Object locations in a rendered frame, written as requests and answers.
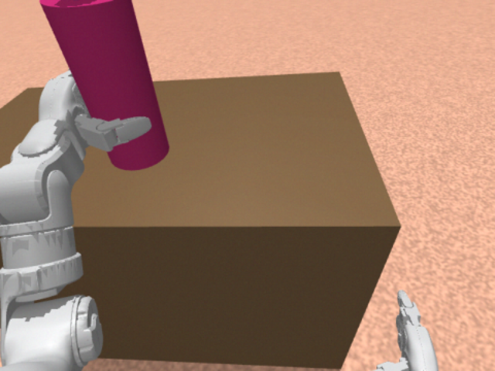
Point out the bottle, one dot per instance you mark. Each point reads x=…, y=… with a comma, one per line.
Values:
x=103, y=48

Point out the right robot hand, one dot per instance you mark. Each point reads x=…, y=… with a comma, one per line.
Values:
x=417, y=350

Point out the left robot hand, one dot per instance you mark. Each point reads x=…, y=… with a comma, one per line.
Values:
x=61, y=100

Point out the left robot arm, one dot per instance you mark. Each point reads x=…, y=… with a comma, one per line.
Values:
x=39, y=256

